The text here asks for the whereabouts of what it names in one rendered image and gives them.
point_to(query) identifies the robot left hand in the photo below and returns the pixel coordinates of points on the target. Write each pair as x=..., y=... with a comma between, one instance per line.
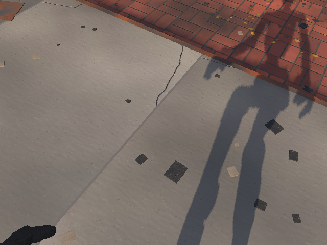
x=29, y=235

